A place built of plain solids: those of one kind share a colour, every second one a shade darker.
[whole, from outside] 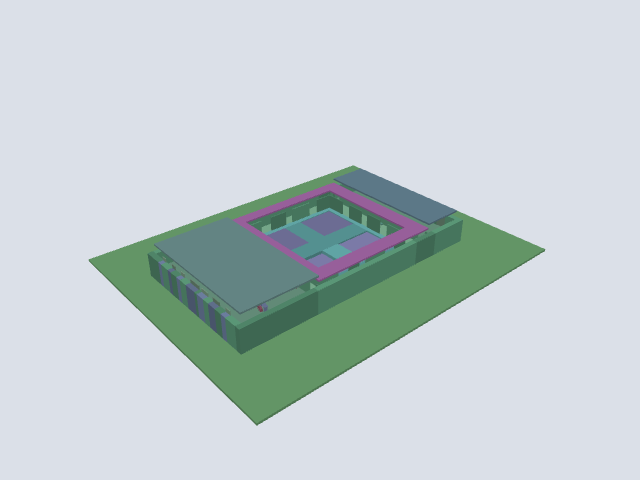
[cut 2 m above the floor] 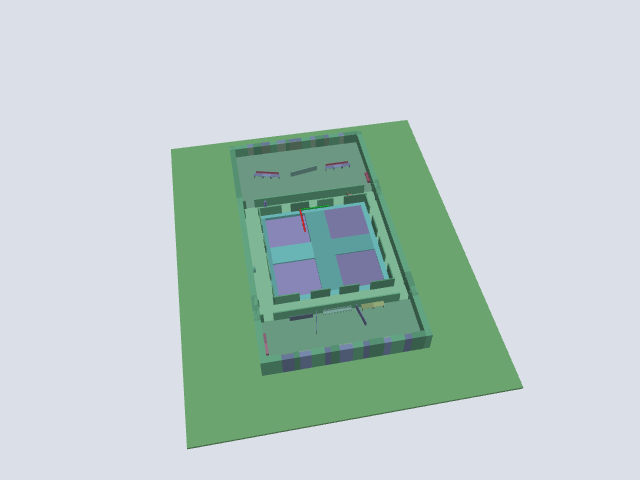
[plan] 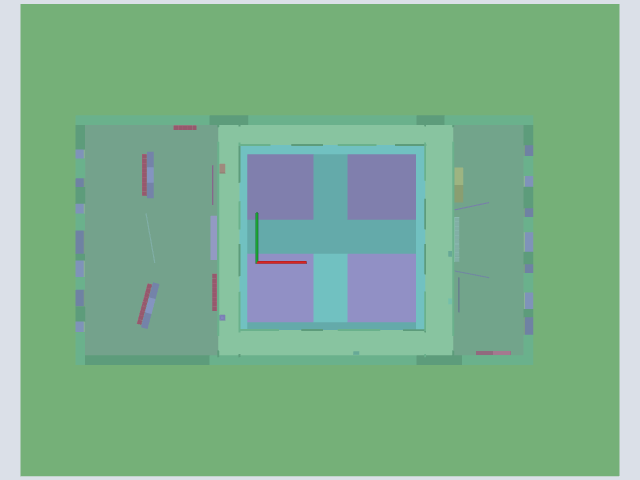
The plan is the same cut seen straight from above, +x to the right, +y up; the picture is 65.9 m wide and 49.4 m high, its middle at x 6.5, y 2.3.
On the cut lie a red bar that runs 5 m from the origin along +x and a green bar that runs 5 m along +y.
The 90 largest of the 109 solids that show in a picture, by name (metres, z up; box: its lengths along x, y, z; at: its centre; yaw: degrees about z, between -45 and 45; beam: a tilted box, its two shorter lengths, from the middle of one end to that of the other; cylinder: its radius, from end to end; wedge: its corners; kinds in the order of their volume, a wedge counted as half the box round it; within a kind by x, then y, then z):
{
 "ground_under_all_1": {"box": [61.66, 48.61, 0.4], "at": [6.5, 2.28, -1.86]},
 "wall_1": {"box": [1.0, 3.39, 4.31], "at": [-18.17, -8.88, 0.45]},
 "wall_2": {"box": [1.0, 1.55, 4.31], "at": [-18.17, -5.3, 0.45]},
 "wall_3": {"box": [1.0, 1.33, 4.31], "at": [-18.17, -2.17, 0.45]},
 "wall_4": {"box": [1.0, 0.68, 4.31], "at": [-18.17, 0.54, 0.45]},
 "wall_5": {"box": [1.0, 1.74, 4.31], "at": [-18.17, 4.15, 0.45]},
 "wall_6": {"box": [1.0, 1.73, 4.31], "at": [-18.17, 6.88, 0.45]},
 "wall_7": {"box": [1.0, 2.05, 4.31], "at": [-18.17, 9.68, 0.45]},
 "wall_8": {"box": [1.0, 3.53, 4.31], "at": [-18.17, 13.37, 0.45]},
 "wall_9": {"box": [15.6, 1.0, 4.31], "at": [-10.88, -10.07, 0.45]},
 "wall_10": {"box": [15.6, 1.0, 4.31], "at": [-10.88, 14.63, 0.45]},
 "wall_11": {"box": [0.2, 19.98, 4.31], "at": [-3.98, 2.42, 0.45]},
 "wall_12": {"box": [4.0, 1.0, 4.31], "at": [-2.88, -10.07, 0.45]},
 "wall_13": {"box": [4.0, 1.0, 4.31], "at": [-2.88, 14.63, 0.45]},
 "wall_14": {"box": [0.2, 4.2, 4.31], "at": [-1.78, -5.12, 0.45]},
 "wall_15": {"box": [0.2, 4.05, 4.31], "at": [-1.78, -5.05, 0.45]},
 "wall_16": {"box": [0.2, 3.3, 4.31], "at": [-1.78, 0.23, 0.45]},
 "wall_17": {"box": [0.2, 2.9, 4.31], "at": [-1.78, 4.83, 0.45]},
 "wall_18": {"box": [0.2, 2.9, 4.31], "at": [-1.78, 4.83, 0.45]},
 "wall_19": {"box": [0.2, 4.0, 4.31], "at": [-1.78, 10.18, 0.45]},
 "wall_20": {"box": [0.2, 4.15, 4.31], "at": [-1.78, 10.26, 0.45]},
 "wall_21": {"box": [3.28, 0.2, 4.31], "at": [-0.24, 12.08, 0.45]},
 "wall_22": {"box": [4.15, 0.2, 4.31], "at": [0.2, -6.97, 0.45]},
 "wall_23": {"box": [3.27, 0.2, 4.31], "at": [5.18, 12.08, 0.45]},
 "wall_24": {"box": [2.25, 0.2, 4.31], "at": [5.7, -6.97, 0.45]},
 "wall_25": {"box": [20.9, 1.0, 4.31], "at": [7.77, -10.07, 0.45]},
 "wall_26": {"box": [20.9, 1.0, 4.31], "at": [7.77, 14.63, 0.45]},
 "wall_27": {"box": [4.0, 0.2, 4.31], "at": [10.32, 12.08, 0.45]},
 "wall_28": {"box": [4.38, 0.2, 4.31], "at": [10.51, -6.97, 0.45]},
 "wall_29": {"box": [3.2, 0.2, 4.31], "at": [15.82, 12.08, 0.45]},
 "wall_30": {"box": [2.38, 0.2, 4.31], "at": [16.23, -6.97, 0.45]},
 "wall_31": {"box": [0.2, 4.08, 4.31], "at": [17.32, -5.03, 0.45]},
 "wall_32": {"box": [0.2, 3.12, 4.31], "at": [17.32, 0.32, 0.45]},
 "wall_33": {"box": [0.2, 3.17, 4.31], "at": [17.32, 4.97, 0.45]},
 "wall_34": {"box": [0.2, 3.78, 4.31], "at": [17.32, 10.29, 0.45]},
 "wall_35": {"box": [0.2, 3.92, 4.31], "at": [17.32, 10.37, 0.45]},
 "wall_36": {"box": [4.7, 1.0, 4.31], "at": [18.77, -10.07, 0.45]},
 "wall_37": {"box": [4.7, 1.0, 4.31], "at": [18.77, 14.63, 0.45]},
 "wall_38": {"box": [0.2, 19.98, 4.31], "at": [20.22, 2.42, 0.45]},
 "wall_39": {"box": [9.13, 1.0, 4.31], "at": [23.89, -10.07, 0.45]},
 "wall_40": {"box": [9.13, 1.0, 4.31], "at": [23.89, 14.63, 0.45]},
 "wall_41": {"box": [1.0, 3.13, 4.31], "at": [27.95, -9.01, 0.45]},
 "wall_42": {"box": [1.0, 0.84, 4.31], "at": [27.95, -5.22, 0.45]},
 "wall_43": {"box": [1.0, 2.01, 4.31], "at": [27.95, -2.1, 0.45]},
 "wall_44": {"box": [1.0, 1.29, 4.31], "at": [27.95, 0.46, 0.45]},
 "wall_45": {"box": [1.0, 1.57, 4.31], "at": [27.95, 3.88, 0.45]},
 "wall_46": {"box": [1.0, 2.22, 4.31], "at": [27.95, 6.68, 0.45]},
 "wall_47": {"box": [1.0, 2.05, 4.31], "at": [27.95, 9.91, 0.45]},
 "wall_48": {"box": [1.0, 3.09, 4.31], "at": [27.95, 13.59, 0.45]},
 "floor_refectory_1": {"box": [13.79, 23.9, 1.71], "at": [-10.88, 2.28, -0.85]},
 "floor_corr_1": {"box": [2.2, 23.9, 1.71], "at": [-2.88, 2.28, -0.85]},
 "floor_corr_2": {"box": [19.1, 2.7, 1.71], "at": [7.77, -8.32, -0.85]},
 "floor_corr_3": {"box": [19.1, 2.15, 1.71], "at": [7.77, 13.15, -0.85]},
 "floor_corr_4": {"box": [2.9, 23.9, 1.71], "at": [18.77, 2.28, -0.85]},
 "floor_breakhall_1": {"box": [7.33, 23.9, 1.71], "at": [23.89, 2.28, -0.85]},
 "floor_gang_1": {"box": [0.8, 19.05, 1.71], "at": [-1.38, 2.56, -0.85]},
 "floor_gang_2": {"box": [3.5, 7.05, 1.71], "at": [7.57, -2.65, -0.85]},
 "floor_gang_3": {"box": [3.5, 6.75, 1.71], "at": [7.57, 7.75, -0.85]},
 "floor_gang_4": {"box": [17.35, 0.8, 1.71], "at": [7.7, -6.57, -0.85]},
 "floor_gang_5": {"box": [17.35, 3.5, 1.71], "at": [7.7, 2.63, -0.85]},
 "floor_gang_6": {"box": [17.35, 0.95, 1.71], "at": [7.7, 11.61, -0.85]},
 "floor_gang_7": {"box": [0.95, 19.05, 1.71], "at": [16.85, 2.56, -0.85]},
 "step_tier_1": {"box": [6.8, 7.05, 1.14], "at": [2.42, -2.65, -1.14]},
 "step_tier_2": {"box": [6.8, 6.75, 1.71], "at": [2.42, 7.75, -0.85]},
 "step_tier_3": {"box": [7.05, 7.05, 1.45], "at": [12.85, -2.65, -0.98]},
 "step_tier_4": {"box": [7.05, 6.75, 1.55], "at": [12.85, 7.75, -0.94]},
 "ceil_refectory_1": {"box": [13.79, 23.9, 0.3], "at": [-10.88, 2.28, 4.25]},
 "wall_mass_1": {"box": [0.85, 1.1, 4.31], "at": [-18.25, -6.63, 0.45]},
 "wall_mass_2": {"box": [0.85, 1.7, 4.31], "at": [-18.25, -3.68, 0.45]},
 "wall_mass_3": {"box": [0.85, 1.7, 4.31], "at": [-18.25, -0.65, 0.45]},
 "wall_mass_4": {"box": [0.85, 2.4, 4.31], "at": [-18.25, 2.08, 0.45]},
 "wall_mass_5": {"box": [0.85, 1.0, 4.31], "at": [-18.25, 5.52, 0.45]},
 "wall_mass_6": {"box": [0.85, 0.9, 4.31], "at": [-18.25, 8.2, 0.45]},
 "wall_mass_7": {"box": [0.85, 0.9, 4.31], "at": [-18.25, 11.15, 0.45]},
 "wall_mass_8": {"box": [0.85, 1.8, 4.31], "at": [28.03, -6.54, 0.45]},
 "wall_mass_9": {"box": [0.85, 1.7, 4.31], "at": [28.03, -3.95, 0.45]},
 "wall_mass_10": {"box": [0.85, 0.9, 4.31], "at": [28.03, -0.64, 0.45]},
 "wall_mass_11": {"box": [0.85, 2.0, 4.31], "at": [28.03, 2.1, 0.45]},
 "wall_mass_12": {"box": [0.85, 0.9, 4.31], "at": [28.03, 5.12, 0.45]},
 "wall_mass_13": {"box": [0.85, 1.1, 4.31], "at": [28.03, 8.34, 0.45]},
 "wall_mass_14": {"box": [0.85, 1.1, 4.31], "at": [28.03, 11.49, 0.45]},
 "ceil_corr_1": {"box": [2.2, 23.9, 0.3], "at": [-2.88, 2.28, 3.4]},
 "ceil_corr_2": {"box": [19.1, 2.7, 0.3], "at": [7.77, -8.32, 3.4]},
 "ceil_corr_3": {"box": [19.1, 2.15, 0.3], "at": [7.77, 13.15, 3.4]},
 "ceil_corr_4": {"box": [2.9, 23.9, 0.3], "at": [18.77, 2.28, 3.4]},
 "ceil_breakhall_1": {"box": [7.33, 23.9, 0.3], "at": [23.89, 2.28, 4.25]},
 "rail_bars_ref_1": {"box": [0.12, 5.2, 2.81], "at": [-10.96, 2.51, -0.3], "yaw": 10.0},
 "door_leaf_1": {"box": [0.12, 2.4, 4.98], "at": [-17.76, 2.08, 0.78]},
 "rail_board_ref_1": {"box": [0.12, 4.11, 2.81], "at": [-4.54, 7.95, -0.3]},
 "rail_board_1": {"box": [0.12, 3.62, 2.76], "at": [20.79, -3.36, -0.33]}
}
